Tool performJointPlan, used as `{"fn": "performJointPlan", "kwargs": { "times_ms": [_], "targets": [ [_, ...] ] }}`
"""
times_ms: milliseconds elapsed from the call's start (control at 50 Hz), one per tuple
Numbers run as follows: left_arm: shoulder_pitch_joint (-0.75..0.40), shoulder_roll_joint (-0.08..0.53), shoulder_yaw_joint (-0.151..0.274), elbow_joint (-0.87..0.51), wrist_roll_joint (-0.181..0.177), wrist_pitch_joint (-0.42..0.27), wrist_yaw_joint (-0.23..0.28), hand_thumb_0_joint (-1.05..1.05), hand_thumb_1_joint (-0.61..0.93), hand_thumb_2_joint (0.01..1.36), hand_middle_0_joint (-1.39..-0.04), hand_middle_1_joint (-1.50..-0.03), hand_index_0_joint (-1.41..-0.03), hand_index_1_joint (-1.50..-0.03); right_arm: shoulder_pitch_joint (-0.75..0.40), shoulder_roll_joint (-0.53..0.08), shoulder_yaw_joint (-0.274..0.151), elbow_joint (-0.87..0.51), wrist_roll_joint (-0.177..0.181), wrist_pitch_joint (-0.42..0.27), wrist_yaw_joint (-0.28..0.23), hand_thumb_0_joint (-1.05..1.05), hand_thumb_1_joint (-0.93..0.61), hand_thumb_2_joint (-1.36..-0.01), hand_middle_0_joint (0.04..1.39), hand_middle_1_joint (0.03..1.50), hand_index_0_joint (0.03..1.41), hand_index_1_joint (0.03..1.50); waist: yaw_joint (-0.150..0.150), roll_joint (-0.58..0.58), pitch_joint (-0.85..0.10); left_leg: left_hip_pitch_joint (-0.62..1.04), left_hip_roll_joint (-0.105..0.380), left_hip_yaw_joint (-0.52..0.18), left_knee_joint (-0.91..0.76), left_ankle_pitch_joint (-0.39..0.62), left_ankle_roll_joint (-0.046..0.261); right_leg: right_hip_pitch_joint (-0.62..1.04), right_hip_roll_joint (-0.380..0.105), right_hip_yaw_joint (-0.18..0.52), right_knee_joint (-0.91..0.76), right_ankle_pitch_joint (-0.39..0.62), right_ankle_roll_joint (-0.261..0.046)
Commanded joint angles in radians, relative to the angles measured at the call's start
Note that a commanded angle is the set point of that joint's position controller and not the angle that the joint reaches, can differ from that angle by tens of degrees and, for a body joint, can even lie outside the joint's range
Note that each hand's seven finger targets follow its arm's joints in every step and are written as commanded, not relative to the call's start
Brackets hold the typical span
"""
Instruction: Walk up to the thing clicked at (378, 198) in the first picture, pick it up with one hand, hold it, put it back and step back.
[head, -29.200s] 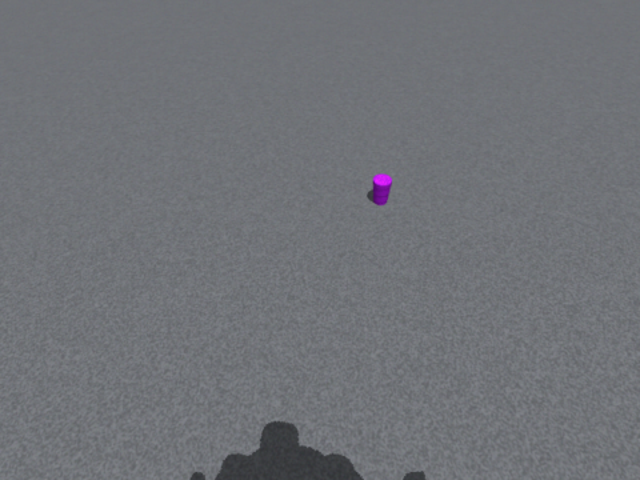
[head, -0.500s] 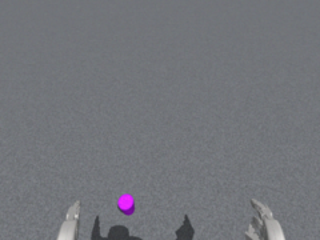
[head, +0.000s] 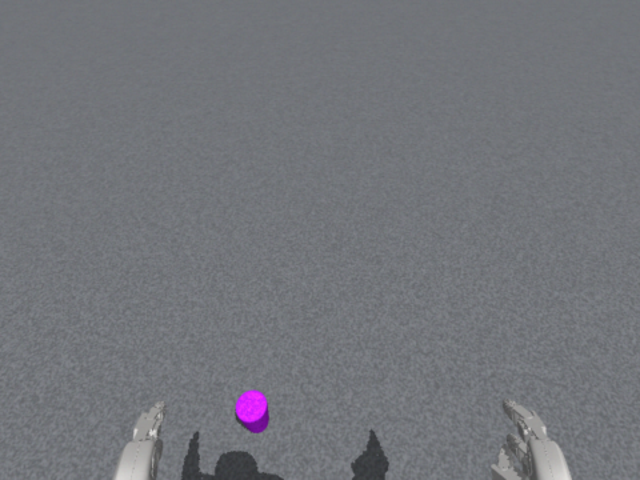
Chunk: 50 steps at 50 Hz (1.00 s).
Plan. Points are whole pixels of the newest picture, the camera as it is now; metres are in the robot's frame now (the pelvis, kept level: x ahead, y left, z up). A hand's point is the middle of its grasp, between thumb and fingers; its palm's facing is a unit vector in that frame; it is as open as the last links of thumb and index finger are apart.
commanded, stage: stand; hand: left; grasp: from the side
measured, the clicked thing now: (254, 414) +0.44 +0.22 -0.66
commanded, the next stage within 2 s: none
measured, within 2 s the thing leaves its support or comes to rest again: neither
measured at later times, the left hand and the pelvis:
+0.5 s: hand out of the picture +0.12 +0.24 -0.10, palm faces +0.00 -0.94 -0.34, open 7.7 cm; pelvis +0.00 +0.01 +0.03, yaw +0 degrees
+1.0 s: hand out of the picture +0.02 +0.27 -0.11, palm faces +0.00 -0.94 -0.35, open 7.4 cm; pelvis -0.02 +0.02 +0.06, yaw +0 degrees
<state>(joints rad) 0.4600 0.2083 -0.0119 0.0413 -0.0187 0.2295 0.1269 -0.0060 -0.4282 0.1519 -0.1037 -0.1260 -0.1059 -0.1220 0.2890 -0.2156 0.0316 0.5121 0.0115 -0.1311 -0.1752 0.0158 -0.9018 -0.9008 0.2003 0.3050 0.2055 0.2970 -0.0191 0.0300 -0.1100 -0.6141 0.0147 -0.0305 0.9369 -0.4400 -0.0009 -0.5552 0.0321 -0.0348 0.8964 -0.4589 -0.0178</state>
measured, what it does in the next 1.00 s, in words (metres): rises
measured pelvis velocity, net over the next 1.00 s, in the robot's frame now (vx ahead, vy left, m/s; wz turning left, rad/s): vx -0.02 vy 0.02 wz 0.01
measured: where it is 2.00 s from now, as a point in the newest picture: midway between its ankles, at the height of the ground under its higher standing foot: outside the picture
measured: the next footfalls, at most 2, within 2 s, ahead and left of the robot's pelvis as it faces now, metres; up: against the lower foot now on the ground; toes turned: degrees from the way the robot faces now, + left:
none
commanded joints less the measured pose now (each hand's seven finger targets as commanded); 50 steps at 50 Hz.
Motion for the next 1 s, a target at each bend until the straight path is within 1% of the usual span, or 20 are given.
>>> {"fn": "performJointPlan", "kwargs": {
  "times_ms": [0, 60, 140, 160, 200, 220, 240, 280, 300, 320, 360, 380, 520, 580, 640, 740, 840, 880, 920, 980],
  "targets": [
    [-0.022, 0.093, 0.049, -0.181, 0.011, -0.054, 0.011, 0.000, 0.052, 0.642, -0.200, -0.300, -0.200, -0.301, -0.066, -0.120, -0.051, -0.165, -0.001, -0.062, -0.012, 0.000, -0.900, -0.900, 0.200, 0.300, 0.200, 0.300, -0.006, -0.009, -0.070, 0.095, -0.010, 0.013, -0.149, 0.168, 0.019, 0.011, -0.004, -0.003, -0.161, 0.179, 0.006],
    [-0.023, 0.106, 0.063, -0.189, 0.011, -0.057, 0.011, 0.000, 0.292, 0.882, -0.200, -0.300, -0.200, -0.301, -0.064, -0.116, -0.050, -0.164, -0.001, -0.061, -0.013, 0.000, -0.900, -0.900, 0.200, 0.300, 0.200, 0.300, -0.002, -0.005, -0.085, 0.092, -0.014, 0.017, -0.140, 0.175, 0.021, 0.020, -0.008, 0.003, -0.165, 0.191, 0.007],
    [-0.015, 0.107, 0.064, -0.184, 0.011, -0.054, 0.011, 0.000, 0.612, 0.900, -0.200, -0.300, -0.200, -0.301, -0.064, -0.117, -0.050, -0.165, -0.001, -0.060, -0.016, 0.000, -0.900, -0.900, 0.200, 0.300, 0.200, 0.300, -0.002, -0.018, -0.094, 0.093, -0.016, 0.023, -0.129, 0.201, 0.023, 0.033, -0.011, 0.008, -0.168, 0.226, 0.009],
    [-0.035, 0.098, 0.052, -0.188, 0.010, -0.053, 0.009, 0.000, 0.692, 0.900, -0.200, -0.300, -0.200, -0.301, -0.063, -0.115, -0.048, -0.164, -0.001, -0.059, -0.014, 0.000, -0.900, -0.900, 0.200, 0.300, 0.200, 0.300, -0.009, -0.020, -0.068, 0.085, -0.017, 0.026, -0.127, 0.185, 0.025, 0.022, -0.014, 0.013, -0.176, 0.214, 0.011],
    [-0.047, 0.107, 0.060, -0.199, 0.009, -0.055, 0.011, 0.000, 0.852, 0.900, -0.200, -0.300, -0.200, -0.301, -0.073, -0.110, -0.044, -0.165, -0.001, -0.062, -0.014, 0.000, -0.900, -0.900, 0.200, 0.300, 0.200, 0.300, -0.003, -0.015, -0.056, 0.075, -0.018, 0.025, -0.140, 0.128, 0.025, 0.011, -0.014, 0.013, -0.187, 0.150, 0.011],
    [-0.217, 0.235, 0.098, 0.151, 0.113, -0.153, -0.033, 0.000, 0.900, 0.900, -0.200, -0.300, -0.200, -0.301, -0.131, -0.228, -0.091, 0.057, -0.119, 0.014, 0.046, 0.000, -0.900, -0.900, 0.200, 0.300, 0.200, 0.300, 0.024, -0.077, 0.072, 0.110, 0.014, -0.047, -0.183, 0.250, 0.047, 0.144, -0.110, 0.136, -0.227, 0.209, -0.056],
    [-0.186, 0.247, 0.107, 0.247, 0.123, -0.193, -0.056, 0.000, 0.900, 0.900, -0.200, -0.300, -0.200, -0.301, -0.106, -0.218, -0.098, 0.101, -0.121, 0.041, 0.077, 0.000, -0.900, -0.900, 0.200, 0.300, 0.200, 0.300, 0.026, -0.103, -0.009, 0.168, 0.022, -0.033, -0.174, 0.256, 0.069, 0.173, -0.131, 0.167, -0.235, 0.268, -0.074],
    [-0.193, 0.266, 0.095, 0.314, 0.101, -0.240, -0.081, 0.000, 0.900, 0.900, -0.200, -0.300, -0.200, -0.301, -0.111, -0.224, -0.103, 0.108, -0.098, 0.061, 0.107, 0.000, -0.900, -0.900, 0.200, 0.300, 0.200, 0.300, 0.019, -0.075, -0.002, 0.196, 0.012, -0.058, -0.203, 0.222, 0.075, 0.183, -0.139, 0.202, -0.266, 0.245, -0.082],
    [-0.215, 0.260, 0.088, 0.352, 0.087, -0.251, -0.089, 0.000, 0.900, 0.900, -0.200, -0.300, -0.200, -0.301, -0.103, -0.220, -0.100, 0.126, -0.085, 0.060, 0.122, 0.000, -0.900, -0.900, 0.200, 0.300, 0.200, 0.300, 0.018, -0.063, -0.021, 0.242, 0.011, -0.050, -0.219, 0.240, 0.070, 0.190, -0.144, 0.203, -0.268, 0.264, -0.076],
    [-0.242, 0.255, 0.086, 0.392, 0.077, -0.255, -0.095, 0.000, 0.900, 0.900, -0.200, -0.300, -0.200, -0.301, -0.088, -0.218, -0.099, 0.148, -0.076, 0.063, 0.134, 0.000, -0.900, -0.900, 0.200, 0.300, 0.200, 0.300, 0.018, -0.061, 0.009, 0.258, 0.013, -0.056, -0.256, 0.215, 0.068, 0.169, -0.141, 0.191, -0.285, 0.222, -0.066],
    [-0.245, 0.256, 0.082, 0.478, 0.062, -0.264, -0.097, 0.000, 0.900, 0.900, -0.200, -0.300, -0.200, -0.301, -0.130, -0.226, -0.107, 0.183, -0.063, 0.064, 0.149, 0.000, -0.900, -0.900, 0.200, 0.300, 0.200, 0.300, 0.034, -0.038, -0.006, 0.287, 0.017, -0.069, -0.284, 0.294, 0.061, 0.227, -0.130, 0.160, -0.302, 0.310, -0.047],
    [-0.259, 0.266, 0.081, 0.518, 0.062, -0.267, -0.096, 0.000, 0.900, 0.900, -0.200, -0.300, -0.200, -0.301, -0.138, -0.222, -0.104, 0.205, -0.064, 0.069, 0.153, 0.000, -0.900, -0.900, 0.200, 0.300, 0.200, 0.300, 0.030, -0.048, 0.031, 0.305, 0.016, -0.068, -0.309, 0.279, 0.057, 0.203, -0.135, 0.166, -0.330, 0.278, -0.043],
    [-0.295, 0.260, 0.070, 0.729, 0.050, -0.272, -0.090, 0.000, 0.900, 0.900, -0.200, -0.300, -0.200, -0.301, -0.143, -0.238, -0.097, 0.336, -0.056, 0.085, 0.155, 0.000, -0.900, -0.900, 0.200, 0.300, 0.200, 0.300, 0.032, -0.019, 0.056, 0.386, 0.049, -0.101, -0.459, 0.374, 0.051, 0.344, -0.123, 0.125, -0.411, 0.350, -0.019],
    [-0.306, 0.267, 0.065, 0.803, 0.045, -0.264, -0.091, 0.000, 0.900, 0.900, -0.200, -0.300, -0.200, -0.301, -0.167, -0.264, -0.096, 0.387, -0.054, 0.095, 0.155, 0.000, -0.900, -0.900, 0.200, 0.300, 0.200, 0.300, 0.034, 0.000, 0.132, 0.368, 0.061, -0.125, -0.555, 0.250, 0.048, 0.351, -0.120, 0.122, -0.475, 0.233, -0.015],
    [-0.302, 0.279, 0.063, 0.866, 0.046, -0.259, -0.094, 0.000, 0.900, 0.900, -0.200, -0.300, -0.200, -0.301, -0.176, -0.287, -0.099, 0.429, -0.050, 0.102, 0.155, 0.000, -0.900, -0.900, 0.200, 0.300, 0.200, 0.300, 0.036, 0.010, 0.139, 0.377, 0.069, -0.141, -0.624, 0.156, 0.043, 0.383, -0.116, 0.113, -0.508, 0.210, -0.009],
    [-0.312, 0.298, 0.057, 0.947, 0.044, -0.260, -0.095, 0.000, 0.900, 0.900, -0.200, -0.300, -0.200, -0.301, -0.172, -0.288, -0.096, 0.491, -0.042, 0.105, 0.155, 0.000, -0.900, -0.900, 0.200, 0.300, 0.200, 0.300, 0.031, -0.006, 0.145, 0.433, 0.071, -0.132, -0.662, 0.194, 0.035, 0.401, -0.133, 0.122, -0.552, 0.235, -0.003],
    [-0.316, 0.302, 0.049, 1.000, 0.045, -0.261, -0.096, 0.000, 0.900, 0.900, -0.200, -0.300, -0.200, -0.301, -0.174, -0.295, -0.097, 0.534, -0.039, 0.112, 0.158, 0.000, -0.900, -0.900, 0.200, 0.300, 0.200, 0.300, 0.027, -0.020, 0.170, 0.426, 0.071, -0.132, -0.683, 0.147, 0.030, 0.390, -0.134, 0.127, -0.594, 0.179, 0.004],
    [-0.316, 0.299, 0.046, 1.012, 0.045, -0.263, -0.095, 0.000, 0.900, 0.900, -0.200, -0.300, -0.200, -0.301, -0.182, -0.293, -0.095, 0.542, -0.037, 0.110, 0.158, 0.000, -0.900, -0.900, 0.200, 0.300, 0.200, 0.300, 0.028, -0.021, 0.140, 0.464, 0.074, -0.125, -0.676, 0.206, 0.032, 0.405, -0.143, 0.126, -0.600, 0.223, 0.003],
    [-0.317, 0.304, 0.046, 1.026, 0.046, -0.262, -0.094, 0.000, 0.900, 0.900, -0.200, -0.300, -0.200, -0.301, -0.191, -0.290, -0.092, 0.551, -0.036, 0.110, 0.158, 0.000, -0.900, -0.900, 0.200, 0.300, 0.200, 0.300, 0.028, -0.024, 0.152, 0.468, 0.077, -0.129, -0.685, 0.192, 0.031, 0.394, -0.140, 0.121, -0.602, 0.220, 0.006],
    [-0.331, 0.313, 0.047, 1.039, 0.043, -0.264, -0.092, 0.000, 0.900, 0.900, -0.200, -0.300, -0.200, -0.301, -0.183, -0.283, -0.087, 0.565, -0.035, 0.110, 0.159, 0.000, -0.900, -0.900, 0.200, 0.300, 0.200, 0.300, 0.020, -0.037, 0.154, 0.483, 0.074, -0.119, -0.680, 0.237, 0.030, 0.391, -0.149, 0.128, -0.616, 0.233, 0.006]
  ]
}}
